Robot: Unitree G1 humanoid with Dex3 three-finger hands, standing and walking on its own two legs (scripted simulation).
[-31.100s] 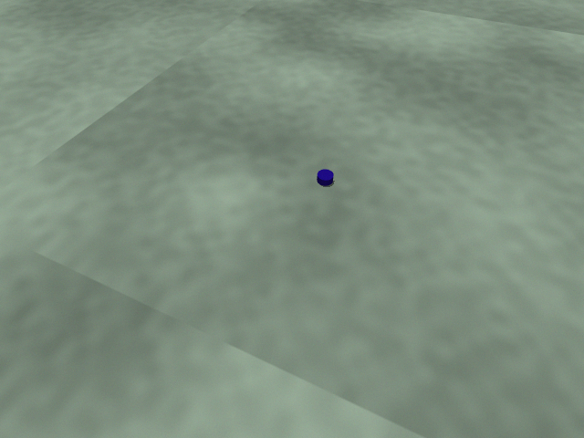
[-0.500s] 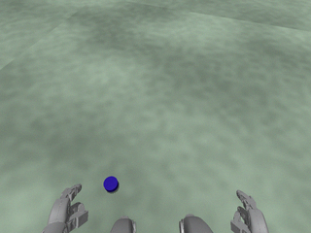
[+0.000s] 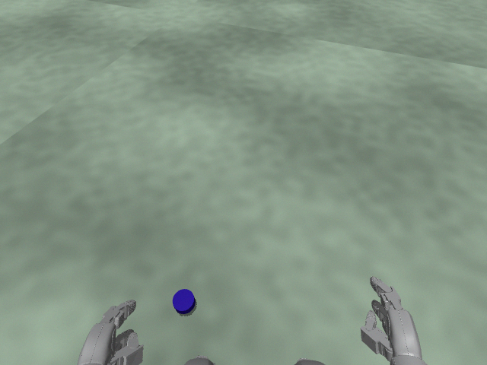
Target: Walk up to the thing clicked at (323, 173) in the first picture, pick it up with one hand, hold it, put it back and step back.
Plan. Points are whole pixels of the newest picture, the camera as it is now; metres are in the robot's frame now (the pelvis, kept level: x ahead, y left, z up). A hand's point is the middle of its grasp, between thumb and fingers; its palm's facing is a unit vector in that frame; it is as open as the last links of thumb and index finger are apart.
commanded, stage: home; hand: left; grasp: from above
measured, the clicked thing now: (184, 301) +0.45 +0.24 -0.70
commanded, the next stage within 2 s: stand in 1.64 s
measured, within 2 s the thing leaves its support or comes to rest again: neither
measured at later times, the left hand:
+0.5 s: hand (139, 352) +0.16 +0.18 -0.05, palm faces +0.04 -0.98 -0.20, open 7.4 cm
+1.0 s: hand (137, 353) +0.16 +0.18 -0.05, palm faces +0.04 -0.98 -0.20, open 7.4 cm
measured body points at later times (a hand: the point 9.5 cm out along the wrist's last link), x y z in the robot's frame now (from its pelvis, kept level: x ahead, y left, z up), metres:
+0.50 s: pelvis +0.00 +0.00 +0.00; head +0.02 +0.01 +0.45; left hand +0.16 +0.23 -0.03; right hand +0.15 -0.25 -0.07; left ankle +0.01 +0.14 -0.68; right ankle +0.00 -0.14 -0.68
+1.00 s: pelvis +0.00 +0.00 +0.00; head +0.02 +0.01 +0.45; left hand +0.15 +0.23 -0.03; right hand +0.16 -0.24 -0.07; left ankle +0.01 +0.14 -0.68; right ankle +0.00 -0.14 -0.68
